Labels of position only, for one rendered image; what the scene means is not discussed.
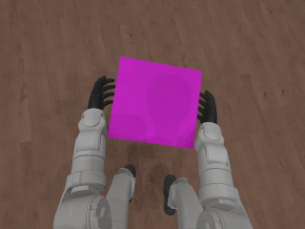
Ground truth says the robot right forearm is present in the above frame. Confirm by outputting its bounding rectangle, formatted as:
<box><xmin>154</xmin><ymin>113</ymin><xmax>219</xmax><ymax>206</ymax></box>
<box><xmin>194</xmin><ymin>122</ymin><xmax>250</xmax><ymax>221</ymax></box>

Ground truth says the robot left hand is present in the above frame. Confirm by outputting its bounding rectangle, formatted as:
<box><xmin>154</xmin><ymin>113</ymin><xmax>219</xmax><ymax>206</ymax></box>
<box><xmin>88</xmin><ymin>75</ymin><xmax>116</xmax><ymax>111</ymax></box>

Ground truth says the robot right thigh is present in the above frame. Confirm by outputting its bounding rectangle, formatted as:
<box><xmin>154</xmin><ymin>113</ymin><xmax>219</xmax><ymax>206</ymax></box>
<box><xmin>170</xmin><ymin>182</ymin><xmax>204</xmax><ymax>229</ymax></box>

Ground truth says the right robot upper arm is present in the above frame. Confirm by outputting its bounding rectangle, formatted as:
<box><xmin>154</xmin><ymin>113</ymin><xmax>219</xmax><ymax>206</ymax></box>
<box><xmin>195</xmin><ymin>207</ymin><xmax>254</xmax><ymax>229</ymax></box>

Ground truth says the right robot shin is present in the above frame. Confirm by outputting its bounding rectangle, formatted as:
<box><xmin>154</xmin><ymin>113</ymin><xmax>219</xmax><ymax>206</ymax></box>
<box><xmin>167</xmin><ymin>177</ymin><xmax>189</xmax><ymax>210</ymax></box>

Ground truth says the carton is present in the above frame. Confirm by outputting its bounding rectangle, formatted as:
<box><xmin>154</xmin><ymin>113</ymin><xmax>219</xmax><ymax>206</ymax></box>
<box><xmin>107</xmin><ymin>56</ymin><xmax>202</xmax><ymax>149</ymax></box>

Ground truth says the robot right hand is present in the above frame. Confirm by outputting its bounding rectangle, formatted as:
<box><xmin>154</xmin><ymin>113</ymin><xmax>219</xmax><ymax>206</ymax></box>
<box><xmin>196</xmin><ymin>90</ymin><xmax>217</xmax><ymax>124</ymax></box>

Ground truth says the left robot upper arm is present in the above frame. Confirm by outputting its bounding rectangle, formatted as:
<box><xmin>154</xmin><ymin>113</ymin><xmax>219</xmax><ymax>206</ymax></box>
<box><xmin>53</xmin><ymin>194</ymin><xmax>112</xmax><ymax>229</ymax></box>

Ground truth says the robot left forearm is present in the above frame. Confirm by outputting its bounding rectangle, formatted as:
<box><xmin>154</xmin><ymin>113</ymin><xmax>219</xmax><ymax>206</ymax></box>
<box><xmin>53</xmin><ymin>108</ymin><xmax>108</xmax><ymax>229</ymax></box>

